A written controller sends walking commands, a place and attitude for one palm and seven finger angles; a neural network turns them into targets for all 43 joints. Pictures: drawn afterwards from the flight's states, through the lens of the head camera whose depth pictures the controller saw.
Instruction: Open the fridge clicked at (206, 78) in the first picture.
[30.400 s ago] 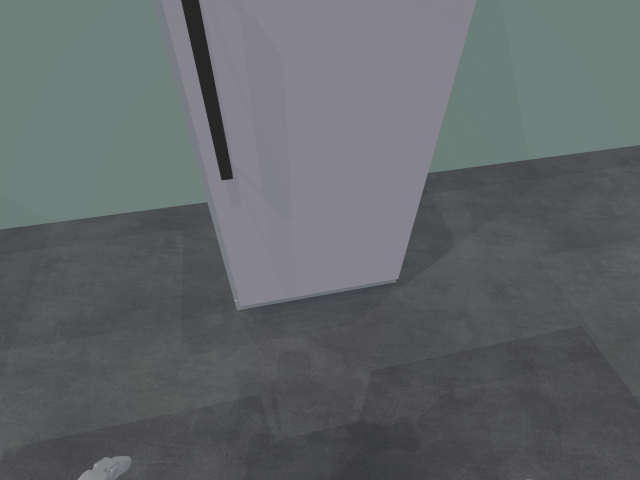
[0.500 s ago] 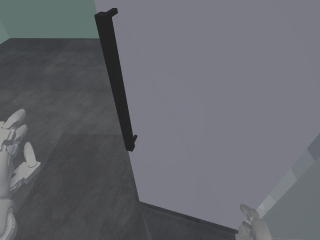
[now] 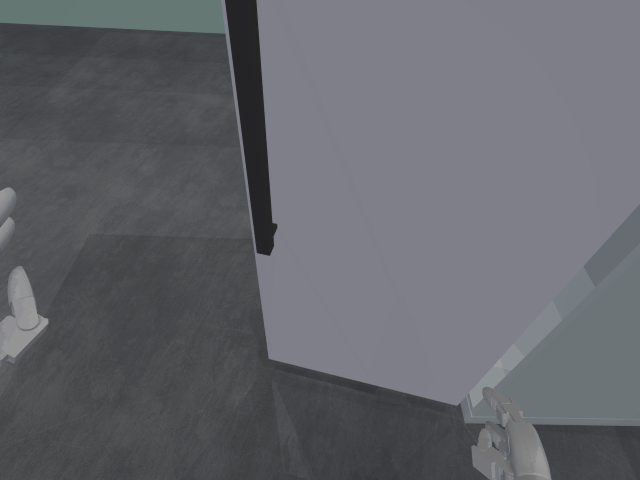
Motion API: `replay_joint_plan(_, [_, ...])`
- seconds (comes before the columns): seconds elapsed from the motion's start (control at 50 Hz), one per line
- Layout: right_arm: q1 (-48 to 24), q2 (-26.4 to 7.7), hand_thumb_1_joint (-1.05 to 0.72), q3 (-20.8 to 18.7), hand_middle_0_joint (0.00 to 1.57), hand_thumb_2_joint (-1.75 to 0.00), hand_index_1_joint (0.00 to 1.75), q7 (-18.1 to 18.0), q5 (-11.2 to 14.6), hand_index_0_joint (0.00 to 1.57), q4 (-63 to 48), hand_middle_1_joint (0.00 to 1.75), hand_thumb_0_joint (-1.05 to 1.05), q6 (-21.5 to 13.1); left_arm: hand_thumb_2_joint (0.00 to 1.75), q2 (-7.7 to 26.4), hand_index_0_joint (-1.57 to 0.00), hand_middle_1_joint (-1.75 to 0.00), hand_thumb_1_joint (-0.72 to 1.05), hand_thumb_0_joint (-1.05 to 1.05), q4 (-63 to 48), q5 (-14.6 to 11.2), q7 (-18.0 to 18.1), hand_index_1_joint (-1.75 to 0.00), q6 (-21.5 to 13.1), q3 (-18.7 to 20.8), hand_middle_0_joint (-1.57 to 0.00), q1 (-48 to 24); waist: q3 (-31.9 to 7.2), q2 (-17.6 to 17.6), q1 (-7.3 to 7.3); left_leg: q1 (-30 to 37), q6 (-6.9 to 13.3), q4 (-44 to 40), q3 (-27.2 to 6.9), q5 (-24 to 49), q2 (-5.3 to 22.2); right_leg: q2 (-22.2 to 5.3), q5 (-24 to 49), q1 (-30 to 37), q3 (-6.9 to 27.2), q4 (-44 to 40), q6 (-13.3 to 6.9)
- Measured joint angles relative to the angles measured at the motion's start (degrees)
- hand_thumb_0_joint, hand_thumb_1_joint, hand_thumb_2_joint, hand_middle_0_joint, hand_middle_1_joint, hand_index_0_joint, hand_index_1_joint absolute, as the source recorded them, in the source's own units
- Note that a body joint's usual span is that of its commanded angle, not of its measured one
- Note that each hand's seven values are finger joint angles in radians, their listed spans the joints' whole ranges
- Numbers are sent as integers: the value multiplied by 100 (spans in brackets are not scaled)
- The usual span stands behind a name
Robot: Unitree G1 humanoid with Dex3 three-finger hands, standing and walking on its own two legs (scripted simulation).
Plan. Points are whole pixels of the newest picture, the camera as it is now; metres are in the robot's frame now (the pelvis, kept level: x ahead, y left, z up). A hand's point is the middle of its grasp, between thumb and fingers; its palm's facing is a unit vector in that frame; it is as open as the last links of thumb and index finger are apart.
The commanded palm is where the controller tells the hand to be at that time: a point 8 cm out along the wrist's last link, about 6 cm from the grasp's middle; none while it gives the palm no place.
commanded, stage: step back with the hand held close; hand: left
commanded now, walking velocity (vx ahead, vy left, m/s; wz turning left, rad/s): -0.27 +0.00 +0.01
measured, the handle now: (260, 138) +0.52 +0.14 +0.16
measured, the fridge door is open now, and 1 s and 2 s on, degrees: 77 77 77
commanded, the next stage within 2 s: stop stepping back and stand still in 0.56 s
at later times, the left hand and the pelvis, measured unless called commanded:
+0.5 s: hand out of the picture +0.09 +0.32 +0.19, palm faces +0.51 -0.78 -0.37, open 7.4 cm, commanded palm +0.03 +0.34 +0.18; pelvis -0.10 +0.03 +0.00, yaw +2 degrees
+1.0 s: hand out of the picture -0.05 +0.35 +0.18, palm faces +0.27 -0.81 -0.53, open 7.4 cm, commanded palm -0.09 +0.40 +0.18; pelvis -0.25 +0.11 +0.00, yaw -4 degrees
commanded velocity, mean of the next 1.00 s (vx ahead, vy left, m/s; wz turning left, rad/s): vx -0.12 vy -0.05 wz -0.05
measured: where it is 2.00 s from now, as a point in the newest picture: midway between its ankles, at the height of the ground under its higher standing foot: outside the picture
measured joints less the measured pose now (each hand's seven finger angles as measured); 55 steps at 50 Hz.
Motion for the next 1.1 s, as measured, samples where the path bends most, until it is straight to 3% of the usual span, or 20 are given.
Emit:
replay_joint_plan(0.1, [160,35,-90,-22,20,-90,30,44,-15,20,104,30,1,-137,90,-200,-21,-31,89,2,95,130,-11,-30,-103,-70,-21,-124,23,48,-76,-355,16,340,-162,-345,-59,148,-65,-176,129,181,-82])
replay_joint_plan(0.2, [231,26,-90,-39,20,-90,30,130,-71,20,374,30,1,-211,90,-212,-21,-31,89,2,-365,89,84,-30,-271,-100,-21,224,21,-58,48,-635,-202,792,-190,-1027,-72,126,142,-328,144,175,-35])
replay_joint_plan(0.26, [240,18,-90,-53,20,-90,30,91,-79,20,490,30,1,-230,90,-150,-21,-31,89,2,-485,81,142,-30,-325,-121,-21,118,64,-141,71,-594,-113,665,-125,-486,-68,90,72,-406,164,331,26])
replay_joint_plan(0.32, [173,21,-90,-91,20,-90,30,3,-111,20,505,30,2,-365,90,-126,-21,-31,89,1,-290,158,158,-30,-351,-48,-21,-269,154,80,-10,-626,194,493,-188,346,82,409,-749,-750,258,1785,-31])
replay_joint_plan(0.4, [70,244,-90,-134,20,-90,30,139,-110,20,631,30,2,-482,90,23,-21,-31,89,2,-44,114,125,-30,-373,179,-21,-511,-1,196,-61,-664,196,15,-221,583,285,728,-1294,-640,183,3183,-112])
replay_joint_plan(0.5, [3,390,-90,-70,20,-90,30,304,-89,20,568,30,2,-614,90,1,-21,-30,89,2,-341,-64,104,-30,-358,133,-21,-207,-373,110,70,-775,19,-930,17,1103,413,638,-1856,491,-261,1559,-306])
replay_joint_plan(0.54, [-108,401,-90,-48,20,-90,30,336,-130,20,519,30,1,-642,90,6,-21,-30,89,2,-461,-121,66,-30,-374,44,-21,-115,-437,47,141,-868,-206,-1223,150,1326,403,590,-1823,1006,-364,350,-439])
replay_joint_plan(0.58, [-332,409,-90,7,20,-90,30,347,-144,20,446,30,1,-630,90,144,-21,-30,90,2,-613,-137,62,-30,-439,94,-21,-64,-385,-264,336,-1227,-484,-837,442,995,282,264,-1211,1292,-89,-750,-598])
replay_joint_plan(0.66, [-401,334,-90,10,20,-90,30,219,-153,20,799,30,1,-501,90,143,-21,-31,89,1,-474,-31,-67,-30,-514,-173,-21,-202,-261,-182,382,-1463,-640,1376,101,-812,122,206,-940,1210,165,-426,13])
replay_joint_plan(0.7, [-197,360,-90,84,20,-90,30,152,-74,20,804,30,1,-420,90,223,-21,-31,89,1,-421,-24,-118,-30,-425,-111,-21,-248,-358,-360,296,-870,-591,972,126,-139,31,80,-1044,1084,167,-48,73])
replay_joint_plan(0.74, [-170,281,-90,66,20,-90,30,107,-48,20,718,30,1,-449,90,187,-21,-31,89,1,-276,-83,-124,-30,-279,-24,-21,-423,-292,-265,123,-480,49,406,47,139,15,150,-1300,497,88,1155,3])
replay_joint_plan(0.78, [-212,292,-90,2,20,-90,30,130,-44,20,711,30,1,-543,90,148,-21,-31,89,1,21,-93,-104,-30,-137,-39,-21,-742,-17,-294,-76,-341,362,218,55,253,-63,327,-1731,23,345,2132,-119])
replay_joint_plan(0.82, [-126,315,-90,6,20,-90,30,205,-52,20,694,30,1,-583,90,117,-21,-31,89,1,120,-103,-79,-30,21,-52,-21,-785,93,-349,-240,-132,177,-255,28,531,-84,457,-1709,-285,348,2418,-202])
replay_joint_plan(0.86, [50,354,-90,9,20,-90,30,281,-85,20,640,30,1,-550,90,92,-21,-31,89,2,-79,-97,-54,-30,159,-45,-21,-467,86,-408,-364,105,-298,-843,4,574,-84,563,-1498,-420,186,2334,-272])
replay_joint_plan(0.94, [564,249,-90,-165,20,-90,30,335,-162,20,429,30,1,-485,90,148,-21,-31,89,2,-731,-21,-44,-30,200,-159,-21,585,-108,-141,-466,223,-807,-1625,-7,-95,-27,798,-1580,45,-593,1225,-452])
replay_joint_plan(0.96, [685,214,-90,-211,20,-90,30,333,-146,20,376,30,1,-478,90,321,-21,-31,89,2,-949,5,-20,-30,187,-108,-21,845,-156,-161,-440,-22,-880,-1292,78,-628,-83,766,-1652,309,-741,726,-607])
replay_joint_plan(1.0, [783,151,-90,-237,20,-90,30,335,-40,20,312,30,1,-433,90,757,-21,-31,89,2,-1488,8,50,-30,124,315,-21,1272,-250,-630,-133,-1170,-830,1168,136,-1376,-415,319,-1346,534,-518,-28,-1023])
replay_joint_plan(1.04, [552,-3,-90,-291,20,-90,30,304,-62,20,646,30,1,-291,90,659,-21,-31,89,2,-1615,-8,10,-30,82,460,-21,1070,-212,-534,194,-1815,-679,3415,-265,-1401,-166,272,-493,91,-438,446,-777])
replay_joint_plan(1.06, [476,24,-90,-285,20,-90,30,281,-110,20,844,30,1,-180,90,630,-22,-31,89,2,-1447,-10,3,-30,20,463,-21,774,-262,-529,212,-1794,-635,3820,-378,-1309,42,246,-532,0,-464,649,-638])
replay_joint_plan(1.1, [510,149,-90,-248,20,-90,30,225,-134,20,1067,30,2,-65,90,486,-22,-31,89,1,-822,25,43,-30,-49,341,-22,7,-495,-612,153,-1296,-489,3449,-406,-1376,444,47,-921,-39,-622,826,-466])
